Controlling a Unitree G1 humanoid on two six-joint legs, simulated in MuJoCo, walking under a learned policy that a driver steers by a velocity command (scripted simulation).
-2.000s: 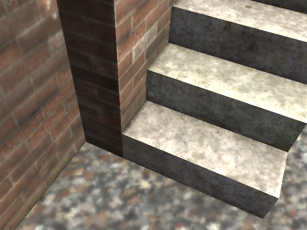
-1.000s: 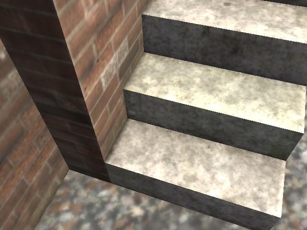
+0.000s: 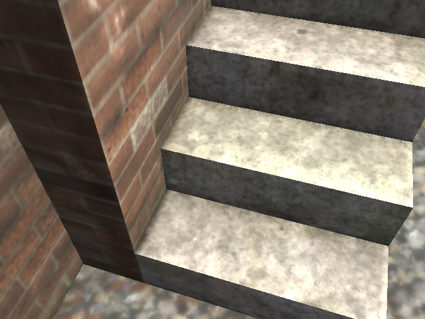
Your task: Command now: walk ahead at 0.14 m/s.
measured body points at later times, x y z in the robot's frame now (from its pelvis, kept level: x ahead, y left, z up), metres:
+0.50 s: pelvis +0.14 -0.01 +0.01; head +0.16 +0.00 +0.46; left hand +0.36 +0.21 -0.10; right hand +0.10 -0.28 -0.13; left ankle +0.04 +0.11 -0.74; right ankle +0.25 -0.15 -0.71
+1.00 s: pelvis +0.36 -0.06 +0.00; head +0.38 -0.06 +0.45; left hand +0.26 +0.17 -0.14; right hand +0.49 -0.25 -0.13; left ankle +0.40 +0.08 -0.45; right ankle +0.25 -0.14 -0.74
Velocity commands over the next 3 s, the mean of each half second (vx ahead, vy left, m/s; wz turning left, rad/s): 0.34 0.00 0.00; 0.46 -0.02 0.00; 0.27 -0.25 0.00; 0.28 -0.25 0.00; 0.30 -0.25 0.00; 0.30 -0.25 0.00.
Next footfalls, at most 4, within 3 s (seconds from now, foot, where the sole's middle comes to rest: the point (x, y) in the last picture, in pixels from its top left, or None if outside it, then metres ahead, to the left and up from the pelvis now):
0.58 right None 0.29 -0.14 -0.77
1.08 left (196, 278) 0.55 0.08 -0.58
1.50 right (300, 276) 0.56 -0.21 -0.57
2.26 left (224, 234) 0.69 0.00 -0.58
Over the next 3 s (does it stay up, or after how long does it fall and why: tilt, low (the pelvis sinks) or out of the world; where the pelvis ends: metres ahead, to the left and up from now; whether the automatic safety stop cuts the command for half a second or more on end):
stays up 0.83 -0.18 0.38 its command is cut before an obstacle after 1.0 s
